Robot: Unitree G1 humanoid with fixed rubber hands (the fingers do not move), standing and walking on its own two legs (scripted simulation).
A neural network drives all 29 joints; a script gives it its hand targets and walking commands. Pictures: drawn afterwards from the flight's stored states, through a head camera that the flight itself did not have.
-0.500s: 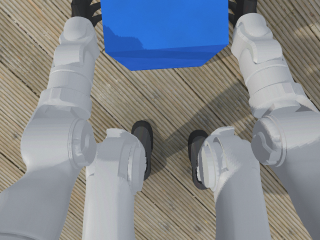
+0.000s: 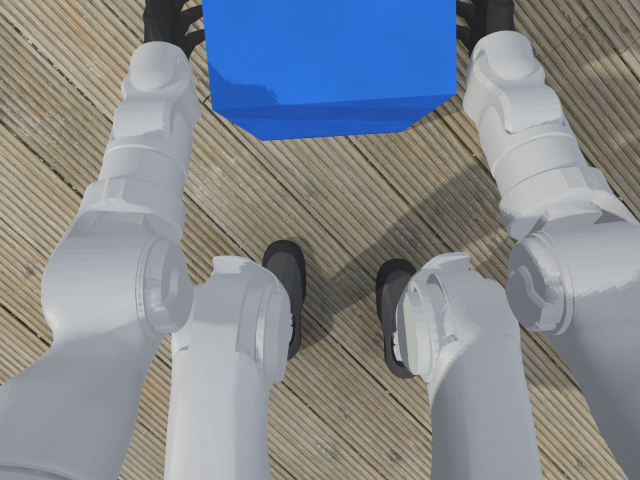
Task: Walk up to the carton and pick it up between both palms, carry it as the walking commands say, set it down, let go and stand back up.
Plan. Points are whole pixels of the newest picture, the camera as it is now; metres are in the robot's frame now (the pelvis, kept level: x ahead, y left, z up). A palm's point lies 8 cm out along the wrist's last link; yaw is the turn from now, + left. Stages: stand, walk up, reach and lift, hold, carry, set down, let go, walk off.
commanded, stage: set down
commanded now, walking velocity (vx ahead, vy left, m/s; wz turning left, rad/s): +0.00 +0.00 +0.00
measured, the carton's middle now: (327, 40) +0.55 +0.03 -0.25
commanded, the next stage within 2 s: let go in 1.82 s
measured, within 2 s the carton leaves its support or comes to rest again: neither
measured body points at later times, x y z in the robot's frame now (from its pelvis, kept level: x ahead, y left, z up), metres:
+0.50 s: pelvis +0.00 +0.00 +0.00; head +0.37 +0.02 +0.26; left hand +0.52 +0.23 -0.19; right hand +0.54 -0.13 -0.19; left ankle +0.14 +0.10 -0.35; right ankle +0.11 -0.10 -0.35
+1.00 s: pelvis +0.01 +0.00 +0.05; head +0.33 +0.02 +0.36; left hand +0.55 +0.24 -0.05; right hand +0.56 -0.15 -0.05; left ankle +0.14 +0.10 -0.35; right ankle +0.11 -0.10 -0.35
